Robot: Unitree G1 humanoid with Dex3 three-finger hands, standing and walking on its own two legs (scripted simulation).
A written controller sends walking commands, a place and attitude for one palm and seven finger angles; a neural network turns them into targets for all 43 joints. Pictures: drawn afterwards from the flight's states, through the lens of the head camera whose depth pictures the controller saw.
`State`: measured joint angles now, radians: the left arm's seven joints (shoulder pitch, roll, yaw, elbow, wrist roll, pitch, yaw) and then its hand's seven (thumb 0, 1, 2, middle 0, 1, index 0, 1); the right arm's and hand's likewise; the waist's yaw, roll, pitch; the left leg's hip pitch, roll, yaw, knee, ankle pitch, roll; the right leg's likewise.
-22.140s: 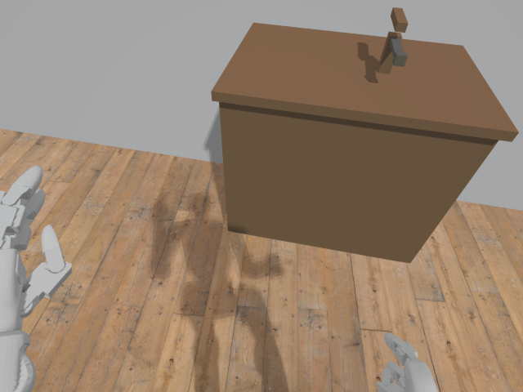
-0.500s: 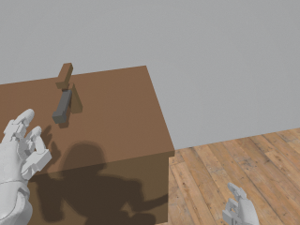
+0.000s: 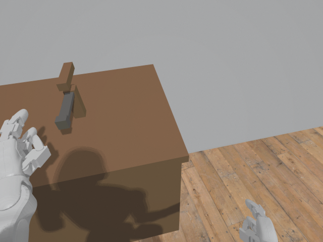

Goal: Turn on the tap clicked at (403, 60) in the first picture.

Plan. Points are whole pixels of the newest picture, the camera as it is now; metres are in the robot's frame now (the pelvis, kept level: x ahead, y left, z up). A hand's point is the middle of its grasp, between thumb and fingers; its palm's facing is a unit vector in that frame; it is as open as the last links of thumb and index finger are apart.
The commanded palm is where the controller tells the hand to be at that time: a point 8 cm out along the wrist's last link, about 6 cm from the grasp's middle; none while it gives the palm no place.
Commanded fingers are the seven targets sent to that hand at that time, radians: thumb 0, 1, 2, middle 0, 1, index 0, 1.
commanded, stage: reach beside the lever's end, fingers flat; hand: left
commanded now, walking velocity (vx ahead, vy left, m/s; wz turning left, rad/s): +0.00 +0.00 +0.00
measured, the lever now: (62, 122) +0.36 +0.32 +0.13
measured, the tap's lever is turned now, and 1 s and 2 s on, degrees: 0 0 0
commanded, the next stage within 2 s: push the lever round in 1.56 s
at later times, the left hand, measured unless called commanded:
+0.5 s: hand (43, 144) +0.26 +0.30 +0.16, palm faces +0.55 -0.83 -0.10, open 7.6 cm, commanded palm +0.21 +0.34 +0.16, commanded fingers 0.00 0.90 0.90 -0.17 -0.20 -0.17 -0.20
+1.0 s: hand (41, 136) +0.30 +0.34 +0.14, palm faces +0.57 -0.81 -0.11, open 7.8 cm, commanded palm +0.25 +0.37 +0.14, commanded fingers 0.00 0.90 0.90 -0.15 -0.15 -0.15 -0.15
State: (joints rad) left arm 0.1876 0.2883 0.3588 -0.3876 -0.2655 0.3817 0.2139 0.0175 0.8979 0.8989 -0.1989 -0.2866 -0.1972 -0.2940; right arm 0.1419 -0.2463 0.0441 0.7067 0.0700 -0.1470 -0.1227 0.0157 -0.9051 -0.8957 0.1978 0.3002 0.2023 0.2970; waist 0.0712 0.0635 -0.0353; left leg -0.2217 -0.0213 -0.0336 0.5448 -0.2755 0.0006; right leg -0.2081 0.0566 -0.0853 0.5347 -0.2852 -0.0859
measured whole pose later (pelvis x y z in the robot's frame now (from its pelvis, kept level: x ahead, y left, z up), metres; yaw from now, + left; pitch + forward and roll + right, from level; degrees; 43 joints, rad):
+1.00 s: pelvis +0.00 +0.01 +0.00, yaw +0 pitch +0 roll +0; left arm -0.10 0.39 0.46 0.16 -0.22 0.19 0.11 0.02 0.90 0.90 -0.16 -0.16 -0.15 -0.17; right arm 0.18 -0.27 0.03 0.72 0.07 -0.12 -0.14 0.01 -0.91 -0.90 0.20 0.30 0.20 0.30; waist 0.03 0.05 -0.02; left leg -0.26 -0.03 -0.02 0.53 -0.26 0.02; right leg -0.24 0.05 -0.07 0.51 -0.26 -0.07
